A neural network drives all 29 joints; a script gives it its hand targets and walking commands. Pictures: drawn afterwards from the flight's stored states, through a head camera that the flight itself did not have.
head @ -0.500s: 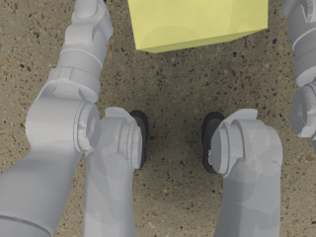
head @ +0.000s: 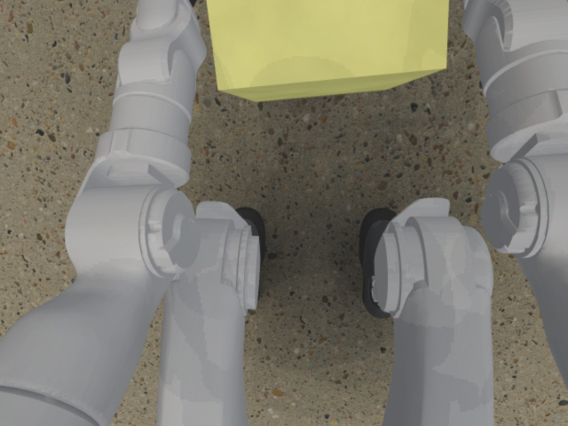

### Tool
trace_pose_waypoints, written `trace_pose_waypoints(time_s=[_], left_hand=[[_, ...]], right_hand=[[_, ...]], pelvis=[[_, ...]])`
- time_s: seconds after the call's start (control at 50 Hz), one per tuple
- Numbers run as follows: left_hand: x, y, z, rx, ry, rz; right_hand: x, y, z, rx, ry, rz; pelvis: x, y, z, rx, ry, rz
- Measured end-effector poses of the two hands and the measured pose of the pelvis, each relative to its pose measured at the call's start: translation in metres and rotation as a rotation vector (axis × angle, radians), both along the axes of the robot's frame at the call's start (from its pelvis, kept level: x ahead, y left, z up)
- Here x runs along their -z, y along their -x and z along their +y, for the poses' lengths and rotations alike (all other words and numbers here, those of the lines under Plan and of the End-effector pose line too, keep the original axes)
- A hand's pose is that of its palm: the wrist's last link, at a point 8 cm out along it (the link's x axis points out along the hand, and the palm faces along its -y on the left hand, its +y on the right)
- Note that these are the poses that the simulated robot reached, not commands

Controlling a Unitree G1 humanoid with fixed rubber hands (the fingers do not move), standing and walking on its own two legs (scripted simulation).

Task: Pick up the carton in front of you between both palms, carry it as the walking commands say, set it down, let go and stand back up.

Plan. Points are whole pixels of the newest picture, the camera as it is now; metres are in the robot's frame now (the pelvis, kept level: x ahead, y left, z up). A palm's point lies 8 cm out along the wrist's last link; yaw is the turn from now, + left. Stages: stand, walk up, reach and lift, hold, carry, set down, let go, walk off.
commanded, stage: reach and lift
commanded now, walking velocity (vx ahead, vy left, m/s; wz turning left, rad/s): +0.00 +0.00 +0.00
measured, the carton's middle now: (318, 2) +0.54 -0.03 -0.24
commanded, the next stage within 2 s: none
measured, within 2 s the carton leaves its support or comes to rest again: neither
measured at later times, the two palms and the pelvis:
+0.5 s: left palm out of the picture +0.50 +0.10 +0.02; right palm out of the picture +0.49 -0.19 +0.02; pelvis -0.01 +0.01 +0.09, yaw -4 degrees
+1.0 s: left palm out of the picture +0.46 +0.11 +0.18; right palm out of the picture +0.45 -0.19 +0.18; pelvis +0.02 +0.01 +0.22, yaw -5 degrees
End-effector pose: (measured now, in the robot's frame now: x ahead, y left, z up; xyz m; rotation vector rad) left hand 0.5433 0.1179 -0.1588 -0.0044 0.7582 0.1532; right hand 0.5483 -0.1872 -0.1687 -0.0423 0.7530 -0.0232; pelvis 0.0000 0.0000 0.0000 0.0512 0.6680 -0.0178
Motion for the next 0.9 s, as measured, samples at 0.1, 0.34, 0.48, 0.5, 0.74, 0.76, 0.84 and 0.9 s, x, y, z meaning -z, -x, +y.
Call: trace_pose_waypoints(time_s=[0.1,0.34,0.48,0.5,0.74,0.76,0.84,0.9], left_hand=[[-0.02,0.004,-0.007,-0.03,0.005,-0.029],[-0.143,0.03,-0.019,-0.014,0.03,-0.091],[-0.172,0.047,-0.014,0.013,0.0,-0.043],[-0.175,0.048,-0.013,0.018,-0.001,-0.05],[-0.247,0.055,-0.007,0.008,0.025,-0.079],[-0.254,0.056,-0.007,0.01,0.026,-0.08],[-0.284,0.064,-0.007,0.029,0.02,-0.092],[-0.307,0.071,-0.007,0.026,0.028,-0.095]], right_hand=[[-0.017,0.007,-0.003,0.032,0.024,-0.02],[-0.154,0.035,-0.014,0.119,-0.004,-0.073],[-0.183,0.053,-0.008,0.107,0.019,-0.026],[-0.186,0.055,-0.008,0.115,0.013,-0.033],[-0.256,0.068,-0.001,0.145,-0.007,-0.06],[-0.262,0.07,-0.001,0.143,-0.002,-0.061],[-0.293,0.081,0.0,0.166,-0.012,-0.074],[-0.316,0.089,-0.001,0.174,-0.019,-0.076]], pelvis=[[-0.003,-0.003,0.001,0.004,0.004,0.025],[-0.054,0.001,0.009,0.067,-0.006,0.071],[-0.089,0.01,0.012,0.068,-0.003,0.089],[-0.093,0.011,0.012,0.068,-0.001,0.092],[-0.145,-0.001,0.011,0.07,0.011,0.069],[-0.15,-0.004,0.011,0.073,0.01,0.065],[-0.173,-0.012,0.01,0.075,0.015,0.04],[-0.19,-0.017,0.01,0.072,0.021,0.011]])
